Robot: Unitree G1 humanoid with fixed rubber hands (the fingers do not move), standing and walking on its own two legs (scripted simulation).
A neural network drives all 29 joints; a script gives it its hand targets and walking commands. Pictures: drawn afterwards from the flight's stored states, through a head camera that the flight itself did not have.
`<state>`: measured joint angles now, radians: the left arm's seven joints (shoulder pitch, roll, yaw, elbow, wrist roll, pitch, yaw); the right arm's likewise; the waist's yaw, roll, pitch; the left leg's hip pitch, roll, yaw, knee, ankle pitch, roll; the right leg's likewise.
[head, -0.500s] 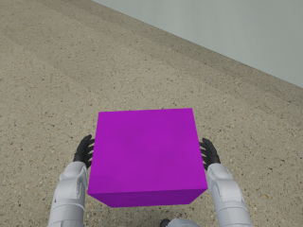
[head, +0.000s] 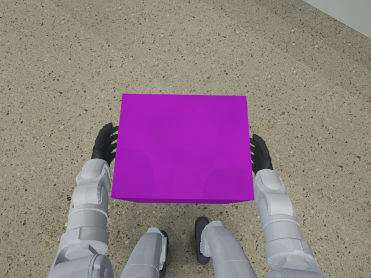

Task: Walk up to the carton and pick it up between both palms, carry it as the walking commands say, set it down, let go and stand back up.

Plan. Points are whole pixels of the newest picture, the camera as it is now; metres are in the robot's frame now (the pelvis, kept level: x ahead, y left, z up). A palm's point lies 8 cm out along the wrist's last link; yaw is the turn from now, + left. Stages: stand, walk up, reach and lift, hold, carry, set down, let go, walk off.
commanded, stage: set down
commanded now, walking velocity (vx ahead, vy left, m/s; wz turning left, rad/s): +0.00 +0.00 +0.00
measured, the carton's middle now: (183, 157) +0.37 +0.00 -0.14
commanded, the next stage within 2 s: none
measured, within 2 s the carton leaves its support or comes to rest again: neither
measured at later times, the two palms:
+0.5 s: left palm (110, 152) +0.39 +0.20 -0.15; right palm (246, 158) +0.37 -0.17 -0.16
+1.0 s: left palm (123, 149) +0.42 +0.19 -0.25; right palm (238, 156) +0.40 -0.18 -0.26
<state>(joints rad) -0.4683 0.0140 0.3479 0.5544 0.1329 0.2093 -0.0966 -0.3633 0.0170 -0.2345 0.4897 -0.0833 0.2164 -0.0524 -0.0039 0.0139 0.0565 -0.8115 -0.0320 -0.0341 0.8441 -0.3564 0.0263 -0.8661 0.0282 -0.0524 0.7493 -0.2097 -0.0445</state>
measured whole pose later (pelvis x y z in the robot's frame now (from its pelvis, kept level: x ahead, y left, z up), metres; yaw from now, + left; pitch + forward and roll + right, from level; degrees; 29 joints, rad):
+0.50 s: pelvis -0.01 +0.00 -0.06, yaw -1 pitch +36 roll -2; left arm -0.64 0.03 0.42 0.57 0.14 0.24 -0.11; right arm -0.54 0.00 -0.28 0.49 -0.08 0.28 -0.05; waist 0.01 0.01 -0.09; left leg -1.30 -0.03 -0.03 1.11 -0.43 0.03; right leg -1.36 0.03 -0.05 1.00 -0.27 -0.04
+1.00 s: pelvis -0.03 +0.00 -0.13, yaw -1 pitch +42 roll -1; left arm -0.89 0.10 0.43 0.57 0.13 0.29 -0.09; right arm -0.79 -0.04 -0.35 0.45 -0.08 0.35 -0.04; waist 0.02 0.01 0.01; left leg -1.64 -0.04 -0.01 1.43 -0.51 0.03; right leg -1.71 0.03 -0.05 1.32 -0.33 -0.04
